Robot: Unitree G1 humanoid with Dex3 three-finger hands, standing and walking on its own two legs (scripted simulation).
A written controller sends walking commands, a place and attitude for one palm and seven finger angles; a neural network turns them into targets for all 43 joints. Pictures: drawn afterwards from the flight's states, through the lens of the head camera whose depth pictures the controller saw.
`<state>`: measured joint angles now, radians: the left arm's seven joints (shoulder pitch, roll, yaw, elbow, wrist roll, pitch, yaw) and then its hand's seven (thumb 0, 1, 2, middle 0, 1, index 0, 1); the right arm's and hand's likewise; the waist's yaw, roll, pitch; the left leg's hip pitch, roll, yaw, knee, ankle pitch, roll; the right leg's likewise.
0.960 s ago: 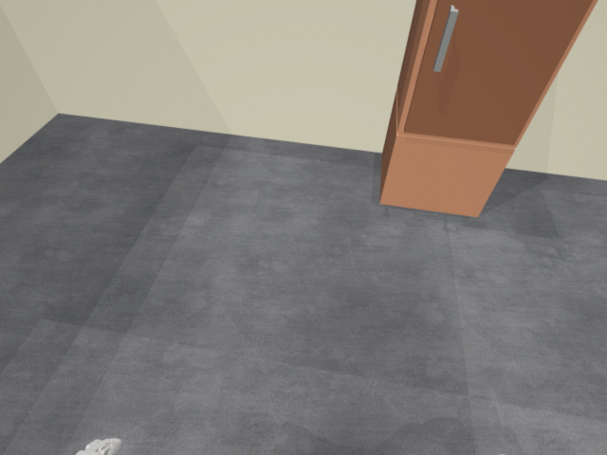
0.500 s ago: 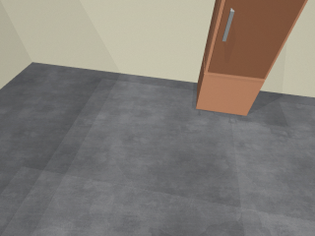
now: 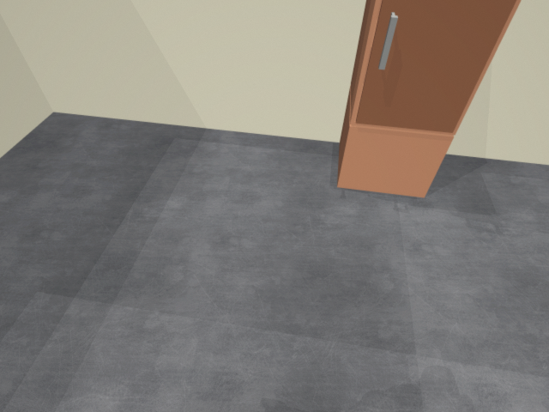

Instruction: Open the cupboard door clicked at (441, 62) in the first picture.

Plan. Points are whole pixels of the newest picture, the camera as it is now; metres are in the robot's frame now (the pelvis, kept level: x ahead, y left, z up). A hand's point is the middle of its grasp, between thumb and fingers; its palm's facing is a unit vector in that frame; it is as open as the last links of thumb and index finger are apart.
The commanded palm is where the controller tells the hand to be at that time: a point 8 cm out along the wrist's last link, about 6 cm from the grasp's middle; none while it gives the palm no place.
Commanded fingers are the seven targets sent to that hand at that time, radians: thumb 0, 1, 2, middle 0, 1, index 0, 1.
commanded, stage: stand and wait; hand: left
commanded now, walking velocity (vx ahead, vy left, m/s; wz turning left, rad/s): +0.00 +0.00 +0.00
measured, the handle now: (387, 41) +1.30 -0.34 +0.01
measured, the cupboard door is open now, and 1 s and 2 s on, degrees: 0 0 0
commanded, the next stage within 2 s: look at it before walking up in 0.04 s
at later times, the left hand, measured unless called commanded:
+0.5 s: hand out of the picture +0.08 +0.25 -0.16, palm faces -0.03 -0.94 -0.33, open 7.4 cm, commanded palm none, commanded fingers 0.00 0.90 0.90 -0.20 -0.30 -0.20 -0.30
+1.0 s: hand out of the picture +0.08 +0.23 -0.17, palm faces -0.08 -0.95 -0.31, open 7.4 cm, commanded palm none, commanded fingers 0.00 0.90 0.90 -0.20 -0.30 -0.20 -0.30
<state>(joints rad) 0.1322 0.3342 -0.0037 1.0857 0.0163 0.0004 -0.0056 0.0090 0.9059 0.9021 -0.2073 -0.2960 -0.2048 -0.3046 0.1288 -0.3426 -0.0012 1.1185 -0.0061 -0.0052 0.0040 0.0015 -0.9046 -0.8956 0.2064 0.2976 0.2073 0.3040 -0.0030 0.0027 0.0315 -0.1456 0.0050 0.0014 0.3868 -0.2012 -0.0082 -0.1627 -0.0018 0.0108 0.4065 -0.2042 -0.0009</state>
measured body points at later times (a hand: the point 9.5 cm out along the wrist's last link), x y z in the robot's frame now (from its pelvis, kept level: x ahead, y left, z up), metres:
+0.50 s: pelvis +0.01 +0.00 +0.00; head +0.01 +0.00 +0.45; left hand +0.08 +0.30 -0.13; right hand +0.09 -0.30 -0.13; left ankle +0.01 +0.13 -0.74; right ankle +0.01 -0.12 -0.74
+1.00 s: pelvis +0.01 +0.00 -0.01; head +0.03 +0.00 +0.44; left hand +0.09 +0.28 -0.15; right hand +0.09 -0.28 -0.14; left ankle +0.01 +0.13 -0.74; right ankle +0.01 -0.12 -0.74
